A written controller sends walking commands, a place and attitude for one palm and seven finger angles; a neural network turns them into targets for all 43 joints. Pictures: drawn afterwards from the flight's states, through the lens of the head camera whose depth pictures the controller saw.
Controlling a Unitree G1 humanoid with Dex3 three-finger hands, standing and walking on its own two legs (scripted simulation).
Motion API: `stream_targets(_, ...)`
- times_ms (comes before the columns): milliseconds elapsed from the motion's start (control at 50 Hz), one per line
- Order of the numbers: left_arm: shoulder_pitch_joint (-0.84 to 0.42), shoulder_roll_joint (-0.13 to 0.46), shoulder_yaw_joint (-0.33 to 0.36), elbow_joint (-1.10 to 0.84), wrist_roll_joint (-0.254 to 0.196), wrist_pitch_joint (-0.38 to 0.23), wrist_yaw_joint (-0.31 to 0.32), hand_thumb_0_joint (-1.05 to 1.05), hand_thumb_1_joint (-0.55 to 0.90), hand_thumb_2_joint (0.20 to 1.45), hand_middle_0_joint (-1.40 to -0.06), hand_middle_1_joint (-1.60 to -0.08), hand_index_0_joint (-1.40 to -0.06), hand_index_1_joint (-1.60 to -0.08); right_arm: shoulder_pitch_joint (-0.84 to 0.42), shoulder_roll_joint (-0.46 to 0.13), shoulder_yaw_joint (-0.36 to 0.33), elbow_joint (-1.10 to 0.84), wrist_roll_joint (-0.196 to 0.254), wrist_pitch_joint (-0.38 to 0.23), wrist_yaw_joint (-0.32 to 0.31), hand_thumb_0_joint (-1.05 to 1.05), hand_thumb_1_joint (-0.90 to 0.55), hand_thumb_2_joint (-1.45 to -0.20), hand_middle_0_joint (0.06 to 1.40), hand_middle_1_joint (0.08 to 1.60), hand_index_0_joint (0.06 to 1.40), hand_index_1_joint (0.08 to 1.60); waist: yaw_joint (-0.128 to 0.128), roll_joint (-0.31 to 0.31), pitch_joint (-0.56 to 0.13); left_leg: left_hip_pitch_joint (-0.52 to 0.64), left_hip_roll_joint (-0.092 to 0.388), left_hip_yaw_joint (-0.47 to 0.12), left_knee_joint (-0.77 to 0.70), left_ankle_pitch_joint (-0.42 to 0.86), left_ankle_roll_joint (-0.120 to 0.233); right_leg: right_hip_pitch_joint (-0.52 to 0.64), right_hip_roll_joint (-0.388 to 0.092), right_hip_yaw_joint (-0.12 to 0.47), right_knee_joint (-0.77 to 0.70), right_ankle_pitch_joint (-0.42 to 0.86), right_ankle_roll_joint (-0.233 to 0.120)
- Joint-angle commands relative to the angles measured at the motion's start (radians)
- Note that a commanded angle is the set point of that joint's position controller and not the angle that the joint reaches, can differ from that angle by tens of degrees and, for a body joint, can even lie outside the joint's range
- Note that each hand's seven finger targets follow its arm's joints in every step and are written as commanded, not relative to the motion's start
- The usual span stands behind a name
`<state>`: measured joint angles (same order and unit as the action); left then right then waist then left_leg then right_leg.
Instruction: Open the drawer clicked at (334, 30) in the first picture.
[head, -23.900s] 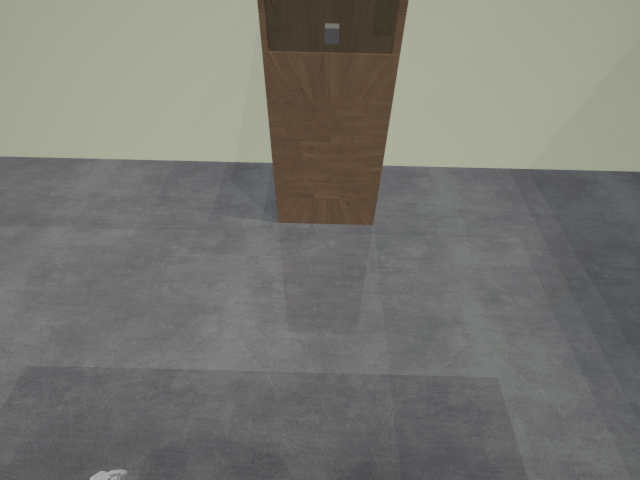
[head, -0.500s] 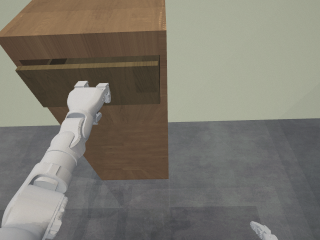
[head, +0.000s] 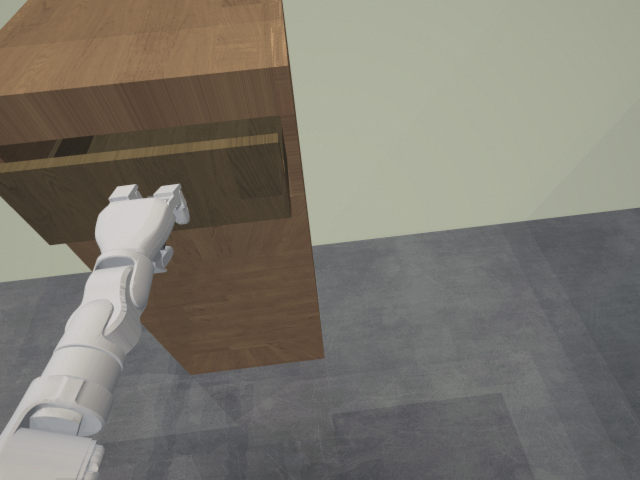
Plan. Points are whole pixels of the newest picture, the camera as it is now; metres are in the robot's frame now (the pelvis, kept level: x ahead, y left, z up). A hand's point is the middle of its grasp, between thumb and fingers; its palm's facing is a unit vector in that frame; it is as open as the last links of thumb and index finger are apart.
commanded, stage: pull the drawer open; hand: left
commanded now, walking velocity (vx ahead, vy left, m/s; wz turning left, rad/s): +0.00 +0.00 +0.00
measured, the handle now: (148, 219) +0.45 +0.23 +0.08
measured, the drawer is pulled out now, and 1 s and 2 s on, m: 0.05 0.09 0.16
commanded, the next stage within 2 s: none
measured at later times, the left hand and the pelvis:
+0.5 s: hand (152, 266) +0.38 +0.22 +0.06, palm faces -0.03 -0.02 -1.00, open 7.3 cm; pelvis +0.00 -0.01 +0.00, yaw +4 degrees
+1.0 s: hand (151, 271) +0.37 +0.22 +0.06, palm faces -0.01 -0.05 -1.00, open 7.4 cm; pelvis -0.01 -0.01 +0.00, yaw +0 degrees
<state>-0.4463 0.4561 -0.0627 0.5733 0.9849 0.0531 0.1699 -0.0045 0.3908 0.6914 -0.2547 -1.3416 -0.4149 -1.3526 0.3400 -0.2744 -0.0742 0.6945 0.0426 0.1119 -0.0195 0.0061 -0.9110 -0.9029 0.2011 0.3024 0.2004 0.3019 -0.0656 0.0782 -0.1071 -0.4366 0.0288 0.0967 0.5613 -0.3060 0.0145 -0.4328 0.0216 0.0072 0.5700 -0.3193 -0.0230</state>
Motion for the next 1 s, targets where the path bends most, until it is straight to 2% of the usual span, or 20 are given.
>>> stream_targets(0, -0.074, 0.148, 0.084, -0.367, -0.049, 0.005, 0.044, 0.0, 0.9, 0.9, -0.4, -1.35, -0.4, -1.35, -0.129, -0.122, -0.035, -0.172, 0.0, -0.057, 0.006, 0.0, -0.9, -0.9, 0.2, 0.3, 0.2, 0.3, 0.097, -0.068, -0.344, 0.206, -0.035, -0.045, -0.012, 0.549, 0.031, 0.236, 0.021, -0.023, -0.021, 0.54, -0.003)
stream_targets(20, -0.053, 0.121, 0.061, -0.389, -0.049, 0.018, 0.04, 0.0, 0.9, 0.9, -0.4, -1.35, -0.4, -1.35, -0.138, -0.12, -0.031, -0.175, 0.001, -0.06, 0.007, 0.0, -0.9, -0.9, 0.2, 0.3, 0.2, 0.3, 0.092, -0.076, -0.319, 0.214, -0.033, -0.05, -0.013, 0.558, 0.03, 0.218, 0.024, -0.031, -0.023, 0.53, -0.002)
stream_targets(80, 0.029, 0.125, 0.074, -0.482, -0.052, 0.048, 0.032, 0.0, 0.9, 0.9, -0.4, -1.35, -0.4, -1.35, -0.167, -0.121, -0.027, -0.183, -0.003, -0.069, 0.01, 0.0, -0.9, -0.9, 0.2, 0.3, 0.2, 0.3, 0.103, -0.081, -0.334, 0.251, -0.025, -0.053, -0.011, 0.63, 0.027, 0.237, 0.021, -0.031, -0.024, 0.558, -0.001)
stream_targets(120, -0.275, 0.149, 0.044, -0.381, -0.027, 0.064, 0.038, 0.0, 0.9, 0.9, -0.4, -1.35, -0.4, -1.35, -0.149, -0.128, -0.016, -0.131, 0.003, -0.066, -0.006, 0.0, -0.9, -0.9, 0.2, 0.3, 0.2, 0.3, 0.03, -0.098, -0.238, 0.232, -0.029, -0.063, -0.007, 0.527, 0.023, 0.134, 0.029, -0.041, -0.03, 0.477, 0.004)
stream_targets(140, -0.399, 0.16, 0.035, -0.306, -0.009, 0.067, 0.042, 0.0, 0.9, 0.9, -0.4, -1.35, -0.4, -1.35, -0.135, -0.128, -0.013, -0.108, 0.002, -0.067, -0.015, 0.0, -0.9, -0.9, 0.2, 0.3, 0.2, 0.3, 0.011, -0.105, -0.214, 0.219, -0.034, -0.063, -0.004, 0.47, 0.023, 0.099, 0.03, -0.044, -0.032, 0.431, 0.001)
stream_targets(160, -0.382, 0.183, 0.062, -0.25, 0.008, 0.072, 0.041, 0.0, 0.9, 0.9, -0.4, -1.35, -0.4, -1.35, -0.129, -0.122, -0.015, -0.102, 0.001, -0.068, -0.021, 0.0, -0.9, -0.9, 0.2, 0.3, 0.2, 0.3, 0.033, -0.096, -0.232, 0.216, -0.041, -0.058, -0.003, 0.455, 0.023, 0.111, 0.029, -0.042, -0.03, 0.418, -0.005)
stream_targets(180, -0.415, 0.198, 0.06, -0.258, 0.019, 0.069, 0.039, 0.0, 0.9, 0.9, -0.4, -1.35, -0.4, -1.35, -0.132, -0.126, -0.014, -0.1, -0.003, -0.063, -0.026, 0.0, -0.9, -0.9, 0.2, 0.3, 0.2, 0.3, 0.034, -0.096, -0.263, 0.228, -0.045, -0.057, 0.0, 0.464, 0.024, 0.132, 0.026, -0.035, -0.033, 0.433, -0.008)
stream_targets(200, -0.438, 0.151, 0.017, -0.234, 0.024, 0.071, 0.035, 0.0, 0.9, 0.9, -0.4, -1.35, -0.4, -1.35, -0.14, -0.111, -0.01, -0.102, -0.002, -0.062, -0.028, 0.0, -0.9, -0.9, 0.2, 0.3, 0.2, 0.3, 0.034, -0.068, -0.274, 0.237, -0.052, -0.053, 0.004, 0.458, 0.023, 0.127, 0.019, -0.035, -0.027, 0.437, -0.007)
stream_targets(220, -0.462, 0.151, 0.017, -0.225, 0.026, 0.068, 0.033, 0.0, 0.9, 0.9, -0.4, -1.35, -0.4, -1.35, -0.141, -0.108, -0.009, -0.098, -0.002, -0.059, -0.031, 0.0, -0.9, -0.9, 0.2, 0.3, 0.2, 0.3, 0.034, -0.064, -0.288, 0.247, -0.05, -0.058, 0.01, 0.463, 0.021, 0.118, 0.019, -0.038, -0.023, 0.432, -0.009)
stream_targets(260, -0.494, 0.101, -0.028, -0.198, 0.021, 0.062, 0.025, 0.0, 0.9, 0.9, -0.4, -1.35, -0.4, -1.35, -0.153, -0.101, -0.005, -0.104, -0.004, -0.051, -0.034, 0.0, -0.9, -0.9, 0.2, 0.3, 0.2, 0.3, 0.029, -0.085, -0.284, 0.25, -0.053, -0.059, 0.014, 0.453, 0.023, 0.11, 0.016, -0.041, -0.023, 0.429, -0.009)
stream_targets(300, -0.524, 0.15, 0.009, -0.186, 0.013, 0.049, 0.019, 0.0, 0.9, 0.9, -0.4, -1.35, -0.4, -1.35, -0.159, -0.102, -0.001, -0.106, -0.006, -0.044, -0.041, 0.0, -0.9, -0.9, 0.2, 0.3, 0.2, 0.3, 0.038, -0.08, -0.314, 0.242, -0.059, -0.055, 0.018, 0.44, 0.024, 0.147, 0.008, -0.031, -0.02, 0.455, -0.008)
stream_targets(360, -0.531, 0.138, -0.002, -0.14, 0.001, 0.029, 0.008, 0.0, 0.9, 0.9, -0.4, -1.35, -0.4, -1.35, -0.177, -0.095, 0.01, -0.118, -0.006, -0.037, -0.05, 0.0, -0.9, -0.9, 0.2, 0.3, 0.2, 0.3, 0.04, -0.102, -0.277, 0.204, -0.066, -0.055, 0.014, 0.391, 0.025, 0.148, 0.003, -0.033, -0.022, 0.44, -0.004)
stream_targets(480, -0.532, 0.215, 0.057, -0.055, 0.005, -0.014, 0.004, 0.0, 0.9, 0.9, -0.4, -1.35, -0.4, -1.35, -0.167, -0.097, 0.017, -0.125, -0.009, -0.031, -0.06, 0.0, -0.9, -0.9, 0.2, 0.3, 0.2, 0.3, 0.047, -0.13, -0.259, 0.137, -0.07, -0.049, 0.012, 0.305, 0.029, 0.17, -0.006, -0.013, -0.036, 0.396, 0.004)
stream_targets(560, -0.562, 0.209, 0.046, -0.035, 0.016, -0.04, 0.015, 0.0, 0.9, 0.9, -0.4, -1.35, -0.4, -1.35, -0.149, -0.093, 0.013, -0.122, -0.008, -0.034, -0.063, 0.0, -0.9, -0.9, 0.2, 0.3, 0.2, 0.3, 0.039, -0.101, -0.257, 0.115, -0.07, -0.048, 0.014, 0.264, 0.029, 0.142, -0.006, -0.01, -0.033, 0.349, 0.003)
stream_targets(700, -0.609, 0.238, 0.063, -0.013, 0.014, -0.071, 0.049, 0.0, 0.9, 0.9, -0.4, -1.35, -0.4, -1.35, -0.098, -0.101, 0.0, -0.111, -0.006, -0.046, -0.061, 0.0, -0.9, -0.9, 0.2, 0.3, 0.2, 0.3, 0.029, -0.111, -0.279, 0.069, -0.071, -0.051, 0.011, 0.194, 0.035, 0.149, -0.01, 0.012, -0.046, 0.276, 0.008)
stream_targets(780, -0.457, 0.238, 0.094, -0.041, -0.003, -0.085, 0.052, 0.0, 0.9, 0.9, -0.4, -1.35, -0.4, -1.35, -0.105, -0.107, -0.009, -0.126, -0.004, -0.049, -0.054, 0.0, -0.9, -0.9, 0.2, 0.3, 0.2, 0.3, 0.07, -0.11, -0.308, 0.063, -0.068, -0.044, -0.008, 0.2, 0.033, 0.208, -0.01, 0.02, -0.052, 0.285, 0.003)
stream_targets(860, -0.248, 0.193, 0.096, -0.179, -0.041, -0.083, 0.05, 0.0, 0.9, 0.9, -0.4, -1.35, -0.4, -1.35, -0.136, -0.107, -0.018, -0.164, 0.002, -0.061, -0.036, 0.0, -0.9, -0.9, 0.2, 0.3, 0.2, 0.3, 0.106, -0.097, -0.311, 0.087, -0.063, -0.036, -0.026, 0.243, 0.033, 0.247, -0.004, 0.016, -0.047, 0.355, 0.002)
stream_targets(880, -0.17, 0.215, 0.131, -0.208, -0.046, -0.079, 0.05, 0.0, 0.9, 0.9, -0.4, -1.35, -0.4, -1.35, -0.145, -0.112, -0.02, -0.173, 0.0, -0.063, -0.031, 0.0, -0.9, -0.9, 0.2, 0.3, 0.2, 0.3, 0.122, -0.115, -0.332, 0.084, -0.063, -0.037, -0.029, 0.268, 0.031, 0.285, -0.002, 0.016, -0.04, 0.389, 0.0)
stream_targets(940, -0.026, 0.169, 0.112, -0.346, -0.064, -0.053, 0.051, 0.0, 0.9, 0.9, -0.4, -1.35, -0.4, -1.35, -0.176, -0.11, -0.02, -0.194, 0.004, -0.076, -0.015, 0.0, -0.9, -0.9, 0.2, 0.3, 0.2, 0.3, 0.125, -0.079, -0.294, 0.117, -0.059, -0.033, -0.036, 0.312, 0.029, 0.267, 0.004, 0.006, -0.036, 0.439, -0.001)
stream_targets(980, 0.05, 0.175, 0.131, -0.414, -0.066, -0.031, 0.052, 0.0, 0.9, 0.9, -0.4, -1.35, -0.4, -1.35, -0.189, -0.116, -0.023, -0.2, 0.002, -0.085, -0.009, 0.0, -0.9, -0.9, 0.2, 0.3, 0.2, 0.3, 0.126, -0.109, -0.295, 0.135, -0.054, -0.033, -0.034, 0.353, 0.029, 0.276, 0.009, 0.0, -0.037, 0.466, 0.0)
